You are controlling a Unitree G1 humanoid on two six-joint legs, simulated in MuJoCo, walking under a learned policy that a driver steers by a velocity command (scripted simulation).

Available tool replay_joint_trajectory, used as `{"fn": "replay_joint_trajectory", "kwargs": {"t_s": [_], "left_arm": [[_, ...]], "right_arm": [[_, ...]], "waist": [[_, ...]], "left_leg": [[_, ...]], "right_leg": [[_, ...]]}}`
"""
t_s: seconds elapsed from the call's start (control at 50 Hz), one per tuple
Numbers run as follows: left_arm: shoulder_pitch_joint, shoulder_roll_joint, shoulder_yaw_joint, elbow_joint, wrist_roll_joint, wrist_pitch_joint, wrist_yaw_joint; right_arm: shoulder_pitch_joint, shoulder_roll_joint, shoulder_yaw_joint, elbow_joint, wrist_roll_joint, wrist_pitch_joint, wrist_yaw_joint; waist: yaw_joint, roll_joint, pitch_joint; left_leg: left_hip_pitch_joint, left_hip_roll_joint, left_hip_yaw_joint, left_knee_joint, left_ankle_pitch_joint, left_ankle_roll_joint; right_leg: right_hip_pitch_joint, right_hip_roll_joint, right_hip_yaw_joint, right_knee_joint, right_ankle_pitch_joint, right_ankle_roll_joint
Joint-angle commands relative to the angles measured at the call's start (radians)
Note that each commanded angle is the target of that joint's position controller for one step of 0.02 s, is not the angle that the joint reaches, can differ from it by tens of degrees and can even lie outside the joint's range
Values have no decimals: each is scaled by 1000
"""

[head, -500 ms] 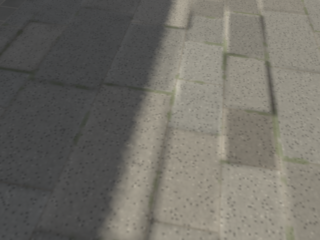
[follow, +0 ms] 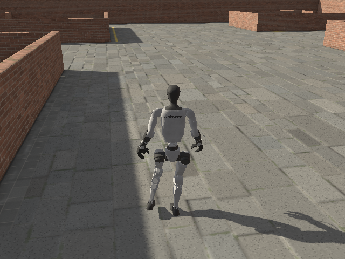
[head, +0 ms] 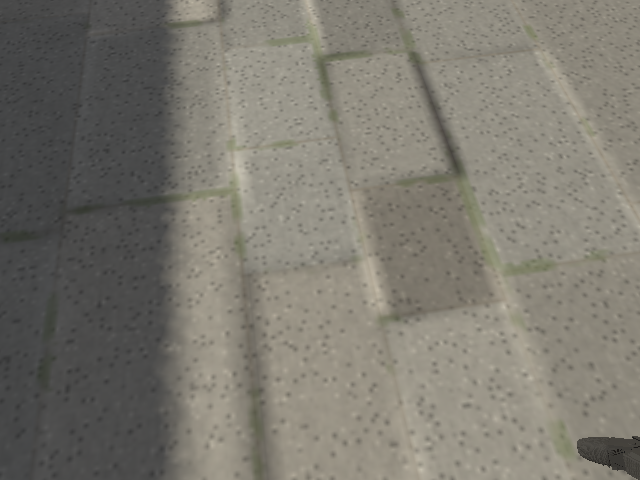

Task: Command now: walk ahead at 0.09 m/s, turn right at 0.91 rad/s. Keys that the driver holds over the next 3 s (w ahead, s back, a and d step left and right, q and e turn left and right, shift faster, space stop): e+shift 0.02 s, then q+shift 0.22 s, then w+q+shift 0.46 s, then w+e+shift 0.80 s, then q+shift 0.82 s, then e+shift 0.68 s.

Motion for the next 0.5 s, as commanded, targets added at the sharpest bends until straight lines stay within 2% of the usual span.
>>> {"fn": "replay_joint_trajectory", "kwargs": {"t_s": [0.02,0.06,0.08,0.12,0.16,0.18,0.2,0.22,0.24,0.26,0.28,0.3,0.32,0.34,0.36,0.38,0.42,0.46,0.48,0.5], "left_arm": [[-42,176,49,-98,-17,17,34],[-57,144,35,-105,-15,27,44],[-51,126,27,-103,-7,28,45],[-34,83,6,-91,15,26,42],[-36,18,-25,-72,36,17,29],[-32,20,-30,-60,44,11,17],[-41,46,-27,-54,45,5,8],[-40,79,-19,-47,38,3,5],[-1,100,-13,-33,31,0,6],[53,104,-11,-36,45,-7,9],[72,98,-10,-42,44,-11,9],[-14,100,-10,-66,32,-21,6],[-88,89,-9,-88,7,-36,1],[-125,75,-9,-97,-17,-54,-5],[-161,78,-6,-106,-18,-73,-12],[-170,75,-2,-108,-11,-92,-19],[-148,40,-4,-95,-10,-123,-31],[-110,25,4,-63,-15,-135,-32],[-66,44,15,-41,-19,-134,-29],[31,78,30,-10,-22,-129,-19]], "right_arm": [[105,-81,-30,-36,9,20,-12],[116,-86,-31,-24,13,21,-9],[105,-82,-28,-26,13,18,-6],[77,-69,-19,-40,13,10,2],[73,-53,-8,-41,14,-3,16],[72,-58,-9,-43,20,-8,25],[76,-72,-15,-50,26,-12,31],[80,-90,-21,-58,30,-16,37],[68,-120,-29,-74,25,-19,40],[79,-163,-35,-83,18,-14,39],[101,-172,-42,-69,26,-2,37],[192,-150,-48,-41,48,7,36],[278,-164,-53,-17,52,8,38],[301,-183,-58,-11,52,7,35],[315,-187,-63,-12,51,6,27],[311,-185,-67,-19,50,5,20],[236,-167,-65,-56,65,17,15],[154,-147,-62,-95,78,37,9],[123,-131,-57,-116,77,43,9],[88,-99,-47,-144,75,41,14]], "waist": [[-59,-55,-207],[-48,-105,-217],[-32,-123,-217],[-7,-142,-217],[2,-136,-218],[7,-138,-206],[-3,-136,-184],[-16,-133,-157],[-10,-101,-137],[28,-11,-181],[59,87,-176],[3,122,-133],[-39,167,-57],[-46,221,1],[-65,234,7],[-66,224,-22],[-29,182,-57],[12,165,-90],[33,152,-112],[70,130,-151]], "left_leg": [[68,-54,44,-91,93,-28],[71,-22,57,-151,169,-31],[88,-7,70,-174,194,-34],[145,23,90,-214,214,-32],[258,51,97,-306,209,-6],[308,42,112,-353,179,12],[345,26,133,-417,164,33],[365,8,147,-512,211,58],[370,16,103,-599,346,87],[415,66,16,-587,460,126],[418,79,-31,-611,237,177],[397,88,-124,-698,-259,236],[374,166,-313,-826,-524,295],[380,226,-455,-904,-561,331],[386,229,-490,-924,-503,336],[404,211,-469,-912,-423,320],[378,126,-365,-872,-293,274],[308,34,-261,-825,-173,230],[240,8,-229,-778,-138,205],[95,-16,-188,-686,-119,166]], "right_leg": [[95,-225,320,-101,-16,-98],[121,-225,274,-74,-99,-66],[122,-230,260,-66,-99,-63],[121,-261,250,-52,-54,-75],[114,-297,236,-32,16,-84],[112,-315,230,-23,68,-90],[113,-324,225,-3,120,-92],[130,-318,221,15,144,-82],[162,-293,218,36,111,-49],[169,-236,178,78,-142,-8],[120,-148,63,108,-444,26],[39,-112,-24,166,-566,54],[-40,-110,-70,231,-567,72],[-97,-113,-96,259,-489,81],[-96,-126,-61,278,-461,82],[-78,-138,-39,297,-458,80],[26,-131,-58,180,-438,81],[222,-116,-108,-25,-232,97],[349,-142,-116,-98,-134,99],[545,-213,-90,-104,-128,89]]}}
Next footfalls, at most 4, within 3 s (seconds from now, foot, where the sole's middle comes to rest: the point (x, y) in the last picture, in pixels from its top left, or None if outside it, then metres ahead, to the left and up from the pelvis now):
0.24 left None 0.17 0.19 -0.77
0.90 left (159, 438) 0.48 0.40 -0.77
1.36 right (230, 255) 0.94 0.32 -0.77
1.80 left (217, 139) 1.34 0.41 -0.77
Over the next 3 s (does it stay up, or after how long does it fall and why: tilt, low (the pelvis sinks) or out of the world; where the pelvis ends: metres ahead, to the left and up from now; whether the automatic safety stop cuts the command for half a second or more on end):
stays up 1.31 0.33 0.01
